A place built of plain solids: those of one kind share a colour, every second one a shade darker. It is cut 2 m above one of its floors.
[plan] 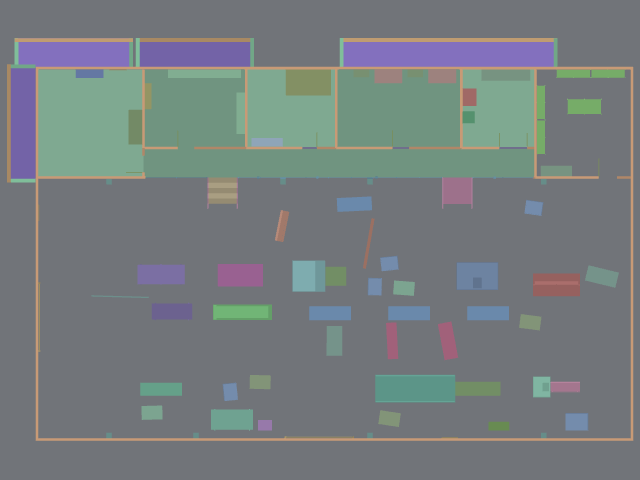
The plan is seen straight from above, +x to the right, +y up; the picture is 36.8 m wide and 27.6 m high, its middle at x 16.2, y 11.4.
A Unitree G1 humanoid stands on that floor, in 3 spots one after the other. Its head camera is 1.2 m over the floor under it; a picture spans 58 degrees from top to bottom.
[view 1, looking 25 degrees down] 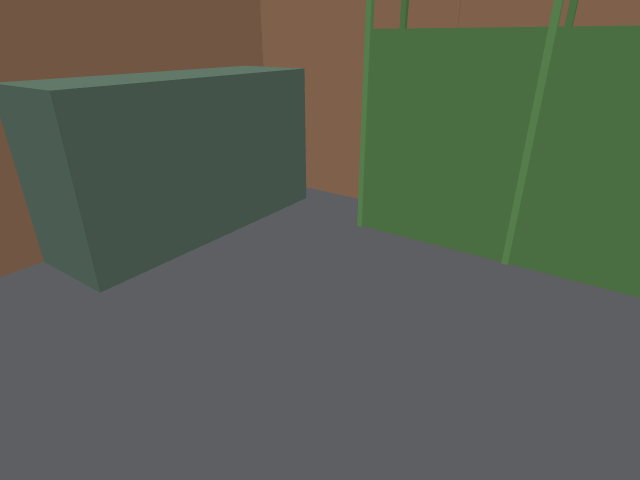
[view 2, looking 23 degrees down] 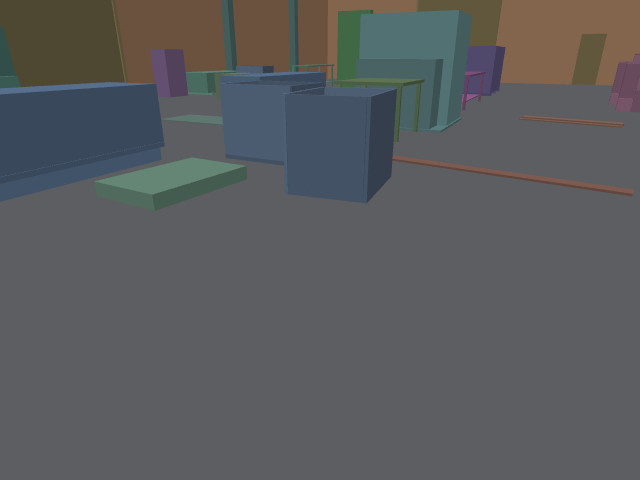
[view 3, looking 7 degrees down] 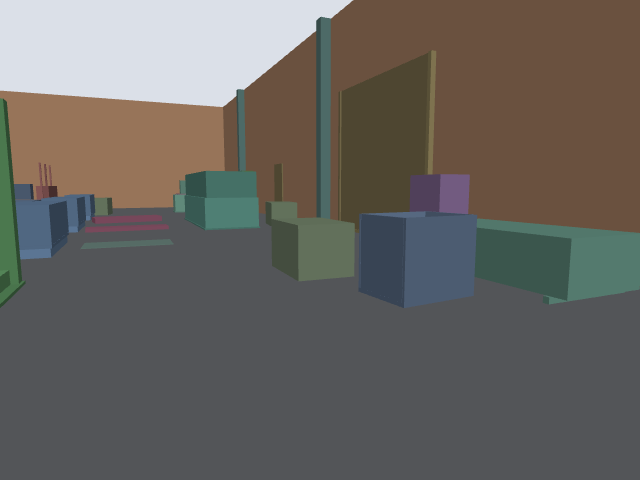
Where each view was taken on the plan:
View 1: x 31.61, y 17.71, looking -145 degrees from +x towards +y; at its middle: ground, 2.84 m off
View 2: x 24.10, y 11.79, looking -153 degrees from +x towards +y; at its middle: ground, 3.07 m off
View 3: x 7.10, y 5.60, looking -24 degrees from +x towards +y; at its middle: pallet_stack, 5.58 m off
